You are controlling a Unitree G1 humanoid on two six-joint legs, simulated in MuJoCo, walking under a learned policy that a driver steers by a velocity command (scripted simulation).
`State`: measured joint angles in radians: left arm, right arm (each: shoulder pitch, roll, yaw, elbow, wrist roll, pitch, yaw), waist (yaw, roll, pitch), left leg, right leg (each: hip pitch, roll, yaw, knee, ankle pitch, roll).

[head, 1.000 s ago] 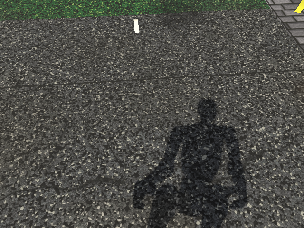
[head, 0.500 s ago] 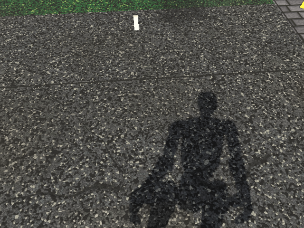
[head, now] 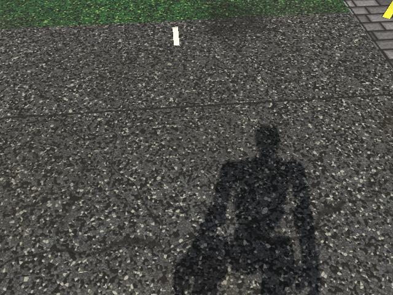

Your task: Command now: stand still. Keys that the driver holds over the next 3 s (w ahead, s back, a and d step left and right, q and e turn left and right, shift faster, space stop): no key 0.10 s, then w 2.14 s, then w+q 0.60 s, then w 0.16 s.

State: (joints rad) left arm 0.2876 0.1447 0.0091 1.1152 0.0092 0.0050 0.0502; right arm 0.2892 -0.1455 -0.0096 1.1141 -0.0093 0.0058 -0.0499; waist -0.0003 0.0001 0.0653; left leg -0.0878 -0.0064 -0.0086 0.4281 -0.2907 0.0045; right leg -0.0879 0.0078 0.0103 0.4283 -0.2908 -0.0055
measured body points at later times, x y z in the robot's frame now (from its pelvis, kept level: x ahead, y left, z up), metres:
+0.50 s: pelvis +0.04 +0.02 -0.01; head +0.04 +0.04 +0.44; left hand -0.02 +0.25 -0.17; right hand +0.04 -0.21 -0.16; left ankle -0.02 +0.11 -0.74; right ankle -0.04 -0.10 -0.72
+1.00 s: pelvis +0.29 -0.01 -0.01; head +0.32 -0.01 +0.44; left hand +0.34 +0.24 -0.15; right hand +0.31 -0.24 -0.16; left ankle +0.21 +0.12 -0.64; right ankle +0.34 -0.05 -0.74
